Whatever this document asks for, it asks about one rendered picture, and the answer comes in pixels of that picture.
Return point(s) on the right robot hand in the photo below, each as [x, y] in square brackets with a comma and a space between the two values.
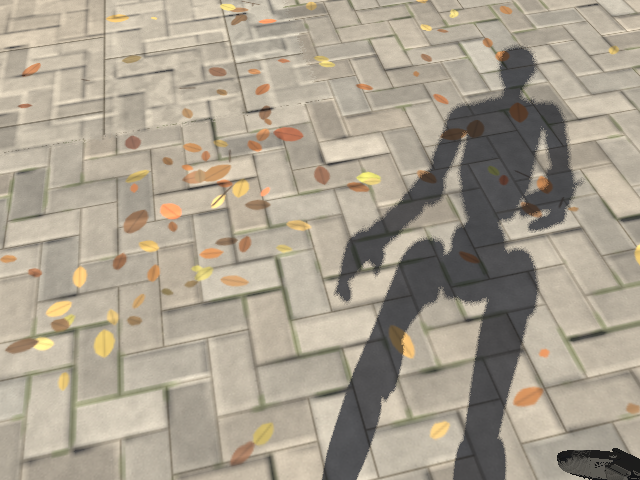
[600, 465]

